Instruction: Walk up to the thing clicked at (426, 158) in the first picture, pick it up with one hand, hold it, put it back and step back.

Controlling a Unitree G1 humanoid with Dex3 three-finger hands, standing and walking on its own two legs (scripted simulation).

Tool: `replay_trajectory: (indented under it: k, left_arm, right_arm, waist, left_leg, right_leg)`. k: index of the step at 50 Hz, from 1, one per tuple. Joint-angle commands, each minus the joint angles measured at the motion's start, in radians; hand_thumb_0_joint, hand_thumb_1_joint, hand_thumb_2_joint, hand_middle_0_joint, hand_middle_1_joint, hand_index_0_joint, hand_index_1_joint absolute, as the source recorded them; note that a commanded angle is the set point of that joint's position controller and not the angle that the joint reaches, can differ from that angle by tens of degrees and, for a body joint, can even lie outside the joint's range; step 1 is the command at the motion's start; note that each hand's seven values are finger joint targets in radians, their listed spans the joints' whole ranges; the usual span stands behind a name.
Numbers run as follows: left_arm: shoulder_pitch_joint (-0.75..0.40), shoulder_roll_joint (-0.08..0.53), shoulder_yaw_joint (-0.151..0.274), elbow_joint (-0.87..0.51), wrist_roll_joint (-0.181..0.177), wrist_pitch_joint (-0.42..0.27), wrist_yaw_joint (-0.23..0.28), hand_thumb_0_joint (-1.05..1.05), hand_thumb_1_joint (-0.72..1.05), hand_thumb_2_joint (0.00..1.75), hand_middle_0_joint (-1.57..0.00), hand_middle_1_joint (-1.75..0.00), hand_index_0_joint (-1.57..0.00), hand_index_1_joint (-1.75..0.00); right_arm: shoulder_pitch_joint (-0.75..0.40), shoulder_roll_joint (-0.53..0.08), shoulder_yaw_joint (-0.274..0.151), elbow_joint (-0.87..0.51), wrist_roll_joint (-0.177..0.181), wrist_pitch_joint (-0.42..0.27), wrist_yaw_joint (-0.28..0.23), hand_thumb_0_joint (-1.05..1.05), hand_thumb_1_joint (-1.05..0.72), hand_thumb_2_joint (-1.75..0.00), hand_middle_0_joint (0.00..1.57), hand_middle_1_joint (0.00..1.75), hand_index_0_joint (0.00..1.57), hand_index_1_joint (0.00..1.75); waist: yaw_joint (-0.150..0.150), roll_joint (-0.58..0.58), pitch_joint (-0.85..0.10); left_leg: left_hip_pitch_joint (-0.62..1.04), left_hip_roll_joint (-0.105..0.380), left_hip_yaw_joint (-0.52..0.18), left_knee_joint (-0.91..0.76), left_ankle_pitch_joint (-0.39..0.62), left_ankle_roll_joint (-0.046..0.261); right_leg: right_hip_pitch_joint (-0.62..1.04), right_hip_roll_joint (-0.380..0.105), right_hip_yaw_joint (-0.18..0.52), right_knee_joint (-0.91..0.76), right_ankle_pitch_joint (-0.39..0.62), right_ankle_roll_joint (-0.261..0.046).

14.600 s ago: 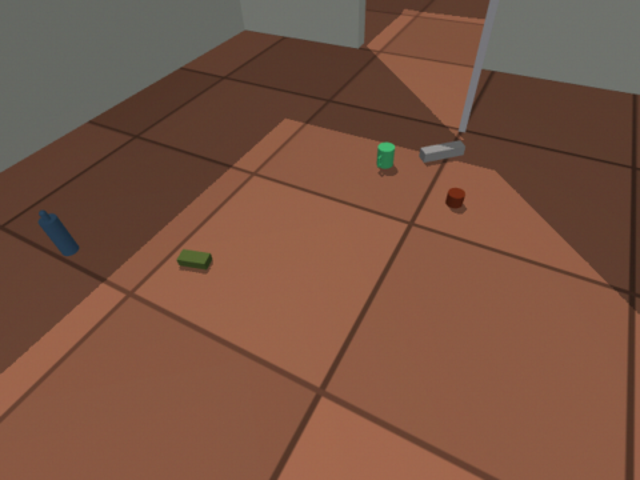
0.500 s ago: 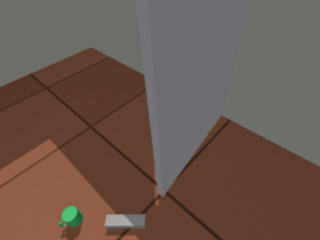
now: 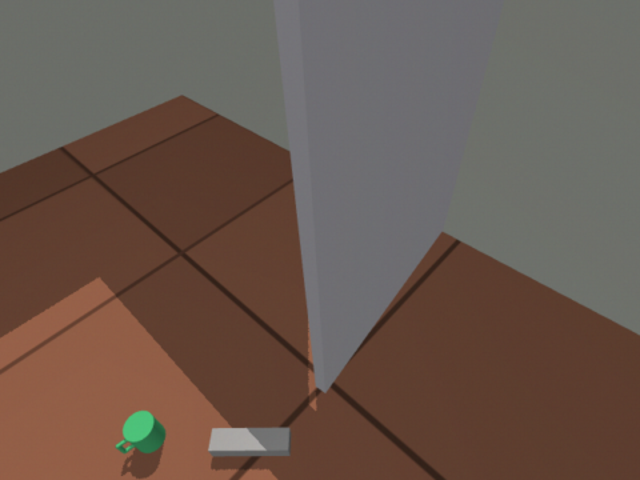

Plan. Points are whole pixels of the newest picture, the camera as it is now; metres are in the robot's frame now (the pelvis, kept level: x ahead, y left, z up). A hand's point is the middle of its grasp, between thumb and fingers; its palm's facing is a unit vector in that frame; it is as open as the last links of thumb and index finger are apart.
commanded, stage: stand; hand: left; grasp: from above
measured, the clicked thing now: (251, 441) +0.42 +0.27 -0.76
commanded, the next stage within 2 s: rise first in 0.78 s
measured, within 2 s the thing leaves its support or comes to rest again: neither
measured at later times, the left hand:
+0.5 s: hand out of the picture +0.07 +0.26 -0.16, palm faces -0.04 -0.94 -0.35, open 7.4 cm
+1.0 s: hand out of the picture +0.11 +0.25 -0.16, palm faces +0.04 -0.94 -0.33, open 7.7 cm
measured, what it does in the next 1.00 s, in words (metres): stands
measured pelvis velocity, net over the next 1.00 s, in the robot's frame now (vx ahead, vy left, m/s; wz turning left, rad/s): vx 0.00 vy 0.00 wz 0.02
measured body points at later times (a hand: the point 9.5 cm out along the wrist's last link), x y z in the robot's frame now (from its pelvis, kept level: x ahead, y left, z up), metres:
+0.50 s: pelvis +0.00 +0.00 +0.00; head +0.01 +0.00 +0.45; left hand +0.07 +0.30 -0.13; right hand +0.07 -0.30 -0.13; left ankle +0.00 +0.13 -0.75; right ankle -0.01 -0.12 -0.75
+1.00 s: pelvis +0.00 +0.00 -0.01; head +0.04 +0.00 +0.44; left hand +0.11 +0.30 -0.14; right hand +0.09 -0.29 -0.13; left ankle +0.00 +0.13 -0.75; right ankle -0.01 -0.12 -0.75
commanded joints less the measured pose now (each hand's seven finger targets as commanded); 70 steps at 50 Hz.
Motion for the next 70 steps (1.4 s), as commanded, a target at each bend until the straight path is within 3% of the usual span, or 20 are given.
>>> replay_trajectory:
  k: [1,10,16,34,43,44,45,46,47,48,49,50,52,54,57,58,61,63,67,70]
  left_arm:
    - [-0.040,0.220,0.045,-0.061,0.003,-0.023,0.013,0.00,0.90,0.90,-0.20,-0.30,-0.20,-0.30]
    - [-0.030,0.216,0.044,-0.054,0.001,-0.018,0.011,0.00,0.90,0.90,-0.20,-0.30,-0.20,-0.30]
    - [-0.034,0.220,0.044,-0.063,0.005,-0.021,0.012,0.00,0.90,0.90,-0.20,-0.30,-0.20,-0.30]
    - [-0.030,0.217,0.042,-0.059,0.002,-0.020,0.016,0.00,0.90,0.90,-0.20,-0.30,-0.20,-0.30]
    - [-0.032,0.218,0.041,-0.065,0.004,-0.022,0.016,0.00,0.90,0.90,-0.20,-0.30,-0.20,-0.30]
    - [-0.028,0.215,0.041,-0.064,0.003,-0.020,0.015,0.00,0.84,0.93,-0.18,-0.38,-0.18,-0.38]
    - [-0.379,0.030,0.037,-0.415,-0.047,-0.111,0.030,0.00,0.76,0.95,-0.23,-0.46,-0.20,-0.46]
    - [-0.476,0.087,0.062,-0.337,-0.042,-0.105,0.034,0.00,0.68,0.96,-0.21,-0.54,-0.17,-0.54]
    - [-0.314,0.190,0.130,-0.154,-0.017,-0.064,0.038,0.00,0.60,1.01,-0.16,-0.62,-0.12,-0.62]
    - [-0.218,0.191,0.146,-0.089,-0.007,-0.046,0.024,0.00,0.52,0.96,-0.15,-0.70,-0.14,-0.70]
    - [-0.287,0.209,0.147,-0.128,0.017,-0.046,0.011,0.00,0.44,0.96,-0.11,-0.78,-0.11,-0.78]
    - [-0.315,0.257,0.179,-0.154,0.038,-0.054,0.002,0.00,0.36,0.98,-0.09,-0.86,-0.09,-0.86]
    - [-0.158,0.220,0.187,-0.056,0.107,-0.030,-0.030,0.00,0.20,0.98,-0.04,-1.01,-0.06,-0.98]
    - [-0.083,0.233,0.232,-0.111,0.139,-0.018,-0.039,0.00,0.04,1.01,-0.01,-1.08,-0.03,-1.05]
    - [-0.077,0.180,0.205,-0.201,0.165,0.039,-0.023,0.00,-0.18,0.99,-0.03,-1.10,-0.05,-1.08]
    - [-0.103,0.165,0.196,-0.211,0.170,0.062,-0.017,0.00,-0.25,1.00,-0.03,-1.09,-0.05,-1.07]
    - [-0.115,0.168,0.189,-0.316,0.179,0.109,-0.005,0.00,-0.47,1.00,-0.06,-1.07,-0.06,-1.07]
    - [-0.087,0.148,0.186,-0.351,0.181,0.127,-0.005,0.00,-0.54,1.00,-0.07,-1.07,-0.06,-1.07]
    - [-0.089,0.173,0.214,-0.490,0.203,0.112,-0.003,0.00,-0.56,1.00,-0.07,-1.07,-0.07,-1.07]
    - [-0.018,0.180,0.222,-0.600,0.226,0.103,0.000,0.00,-0.58,1.02,-0.07,-1.05,-0.05,-1.06]
  right_arm:
    - [-0.047,-0.210,-0.035,-0.063,0.000,-0.021,-0.014,0.00,-0.90,-0.90,0.20,0.30,0.20,0.30]
    - [-0.033,-0.210,-0.032,-0.057,-0.002,-0.021,-0.013,0.00,-0.90,-0.90,0.20,0.30,0.20,0.30]
    - [-0.036,-0.215,-0.036,-0.061,-0.002,-0.024,-0.015,0.00,-0.90,-0.90,0.20,0.30,0.20,0.30]
    - [-0.033,-0.211,-0.036,-0.055,-0.001,-0.019,-0.013,0.00,-0.90,-0.90,0.20,0.30,0.20,0.30]
    - [-0.033,-0.213,-0.037,-0.059,-0.002,-0.021,-0.015,0.00,-0.90,-0.90,0.20,0.30,0.20,0.30]
    - [-0.040,-0.215,-0.037,-0.060,-0.002,-0.021,-0.016,0.00,-0.92,-0.91,0.20,0.30,0.20,0.30]
    - [-0.020,-0.043,0.011,-0.338,0.069,-0.072,-0.032,0.00,-0.98,-0.92,0.20,0.30,0.20,0.30]
    - [0.031,-0.071,0.004,-0.286,0.069,-0.072,-0.043,0.00,-0.92,-0.91,0.20,0.30,0.20,0.30]
    - [0.059,-0.106,-0.009,-0.271,0.065,-0.063,-0.051,0.00,-0.94,-0.91,0.20,0.30,0.20,0.30]
    - [0.066,-0.106,-0.024,-0.299,0.064,-0.054,-0.048,0.00,-0.91,-0.90,0.20,0.30,0.20,0.30]
    - [0.080,-0.105,-0.039,-0.319,0.051,-0.056,-0.053,0.00,-0.90,-0.90,0.20,0.30,0.20,0.30]
    - [0.100,-0.105,-0.054,-0.333,0.048,-0.063,-0.058,0.00,-0.88,-0.89,0.20,0.30,0.20,0.30]
    - [0.137,-0.101,-0.075,-0.366,0.029,-0.068,-0.049,0.00,-0.91,-0.90,0.20,0.30,0.20,0.30]
    - [0.139,-0.091,-0.088,-0.422,0.026,-0.067,-0.040,0.00,-0.93,-0.91,0.20,0.30,0.20,0.30]
    - [0.109,-0.077,-0.083,-0.501,0.034,-0.061,-0.035,0.00,-0.91,-0.90,0.20,0.30,0.20,0.30]
    - [0.101,-0.078,-0.083,-0.518,0.035,-0.062,-0.032,0.00,-0.91,-0.90,0.20,0.30,0.20,0.30]
    - [0.082,-0.071,-0.084,-0.579,0.039,-0.070,-0.029,0.00,-0.89,-0.90,0.20,0.30,0.20,0.30]
    - [0.094,-0.063,-0.082,-0.595,0.039,-0.082,-0.027,0.00,-0.90,-0.90,0.20,0.30,0.20,0.30]
    - [0.111,-0.054,-0.093,-0.628,0.029,-0.110,-0.030,0.00,-0.89,-0.90,0.20,0.30,0.20,0.30]
    - [0.112,-0.043,-0.094,-0.654,0.026,-0.127,-0.036,0.00,-0.89,-0.90,0.20,0.30,0.20,0.30]
  waist:
    - [0.000,0.005,-0.075]
    - [0.002,0.012,-0.033]
    - [0.002,0.003,-0.084]
    - [0.002,-0.003,-0.047]
    - [0.001,0.007,-0.074]
    - [0.006,0.015,-0.072]
    - [-0.112,0.056,-0.009]
    - [-0.075,-0.004,-0.056]
    - [-0.063,-0.032,-0.036]
    - [-0.025,-0.019,-0.026]
    - [-0.033,-0.039,-0.099]
    - [-0.021,-0.018,-0.188]
    - [-0.012,-0.026,-0.251]
    - [0.040,0.028,-0.333]
    - [0.038,0.066,-0.300]
    - [0.021,0.034,-0.260]
    - [0.006,0.022,-0.257]
    - [-0.007,-0.006,-0.248]
    - [-0.013,0.008,-0.314]
    - [-0.010,0.067,-0.374]
  left_leg:
    - [0.053,0.110,-0.088,-0.035,0.152,0.039]
    - [0.010,0.104,-0.093,-0.059,0.079,0.039]
    - [0.065,0.113,-0.089,-0.034,0.165,0.038]
    - [0.024,0.106,-0.092,-0.045,0.116,0.037]
    - [0.046,0.112,-0.088,-0.033,0.170,0.037]
    - [0.048,0.110,-0.086,-0.032,0.168,0.040]
    - [-0.104,-0.034,0.043,0.040,0.005,0.029]
    - [-0.097,-0.031,0.036,0.056,-0.006,0.034]
    - [-0.132,-0.037,0.034,0.079,-0.034,0.036]
    - [-0.167,-0.031,0.037,0.105,-0.023,0.033]
    - [-0.177,-0.031,0.034,0.148,-0.001,0.039]
    - [-0.169,-0.033,0.030,0.179,0.039,0.036]
    - [-0.234,-0.041,0.021,0.271,0.094,0.035]
    - [-0.249,-0.053,0.022,0.309,0.138,0.026]
    - [-0.283,-0.050,0.012,0.317,0.111,0.017]
    - [-0.320,-0.041,0.005,0.326,0.078,0.016]
    - [-0.376,-0.032,0.000,0.373,-0.006,0.019]
    - [-0.425,-0.031,0.001,0.415,-0.055,0.026]
    - [-0.477,-0.026,-0.005,0.519,-0.034,0.027]
    - [-0.487,-0.022,-0.004,0.572,-0.019,0.025]
  right_leg:
    - [-0.020,-0.133,0.082,-0.039,0.169,-0.025]
    - [-0.035,-0.130,0.083,-0.055,0.090,-0.023]
    - [-0.028,-0.135,0.082,-0.036,0.164,-0.025]
    - [-0.030,-0.133,0.083,-0.049,0.125,-0.023]
    - [-0.020,-0.136,0.081,-0.038,0.177,-0.023]
    - [-0.023,-0.137,0.082,-0.040,0.176,-0.023]
    - [-0.240,-0.012,-0.016,0.034,0.082,-0.011]
    - [-0.189,-0.013,-0.026,0.040,0.054,-0.006]
    - [-0.212,-0.004,-0.037,0.053,0.012,-0.010]
    - [-0.226,-0.002,-0.043,0.082,0.001,-0.017]
    - [-0.240,-0.005,-0.037,0.118,0.023,-0.016]
    - [-0.225,-0.008,-0.033,0.157,0.072,-0.014]
    - [-0.260,-0.005,-0.035,0.247,0.127,-0.016]
    - [-0.236,-0.003,-0.034,0.298,0.148,-0.022]
    - [-0.304,0.005,-0.043,0.310,0.090,-0.025]
    - [-0.342,0.011,-0.050,0.320,0.052,-0.024]
    - [-0.417,0.014,-0.053,0.361,-0.033,-0.022]
    - [-0.461,0.011,-0.050,0.396,-0.073,-0.018]
    - [-0.544,0.011,-0.051,0.506,-0.056,-0.015]
    - [-0.586,0.007,-0.046,0.567,-0.043,-0.019]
